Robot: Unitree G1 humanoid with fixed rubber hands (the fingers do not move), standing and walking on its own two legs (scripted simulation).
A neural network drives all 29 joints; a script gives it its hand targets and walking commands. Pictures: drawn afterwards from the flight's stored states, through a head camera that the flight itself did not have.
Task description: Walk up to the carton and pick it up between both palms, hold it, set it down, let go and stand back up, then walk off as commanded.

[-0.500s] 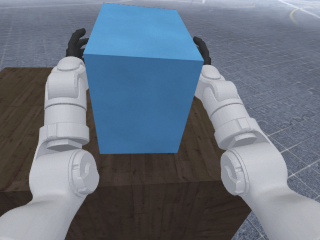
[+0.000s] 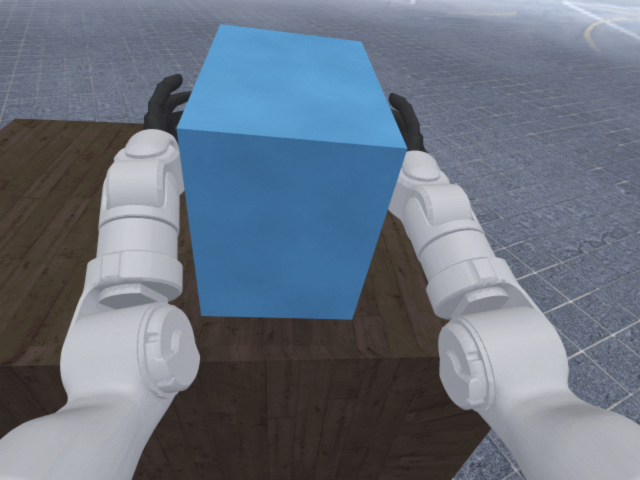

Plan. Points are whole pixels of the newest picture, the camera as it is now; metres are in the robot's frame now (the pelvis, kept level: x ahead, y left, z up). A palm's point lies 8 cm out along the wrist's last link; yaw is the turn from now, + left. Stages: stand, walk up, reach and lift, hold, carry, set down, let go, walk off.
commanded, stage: set down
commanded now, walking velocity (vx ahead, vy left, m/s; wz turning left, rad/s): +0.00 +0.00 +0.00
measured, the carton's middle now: (285, 170) +0.44 -0.01 +0.22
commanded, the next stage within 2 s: none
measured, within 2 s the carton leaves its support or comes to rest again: neither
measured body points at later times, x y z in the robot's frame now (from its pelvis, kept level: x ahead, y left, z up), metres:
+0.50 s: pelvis +0.02 +0.00 +0.00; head -0.01 +0.02 +0.45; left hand +0.48 +0.12 +0.23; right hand +0.43 -0.17 +0.22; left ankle +0.03 +0.13 -0.75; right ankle +0.01 -0.12 -0.75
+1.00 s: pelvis +0.02 +0.00 +0.00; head +0.00 +0.03 +0.45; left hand +0.48 +0.11 +0.20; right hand +0.43 -0.17 +0.20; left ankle +0.03 +0.13 -0.75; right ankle +0.01 -0.12 -0.75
